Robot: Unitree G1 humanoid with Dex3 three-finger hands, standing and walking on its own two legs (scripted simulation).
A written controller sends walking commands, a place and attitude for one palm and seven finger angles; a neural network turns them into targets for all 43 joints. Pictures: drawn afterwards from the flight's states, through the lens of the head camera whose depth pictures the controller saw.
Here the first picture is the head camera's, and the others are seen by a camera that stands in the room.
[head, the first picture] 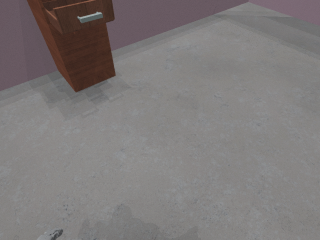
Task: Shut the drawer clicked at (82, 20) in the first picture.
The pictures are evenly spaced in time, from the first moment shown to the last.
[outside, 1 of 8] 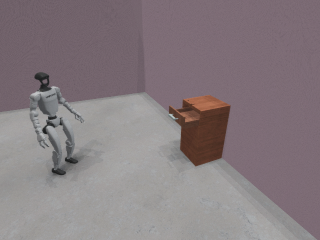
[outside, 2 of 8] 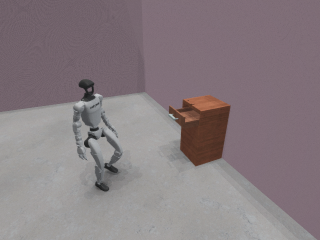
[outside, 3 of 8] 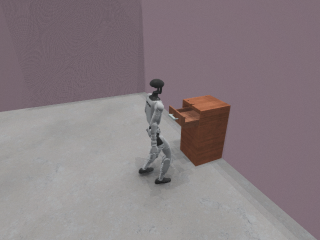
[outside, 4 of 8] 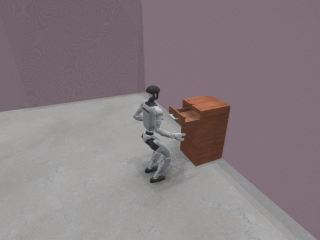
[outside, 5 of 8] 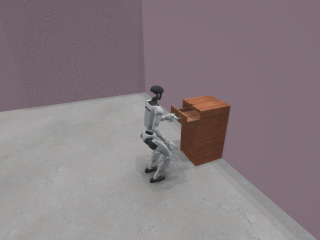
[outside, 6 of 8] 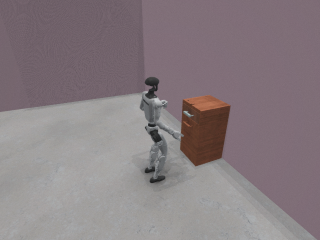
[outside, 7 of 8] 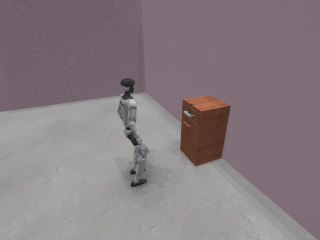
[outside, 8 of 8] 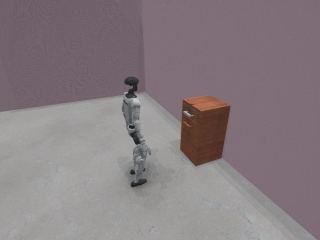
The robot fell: no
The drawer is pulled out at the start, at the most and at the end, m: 0.22 0.22 0.00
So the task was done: yes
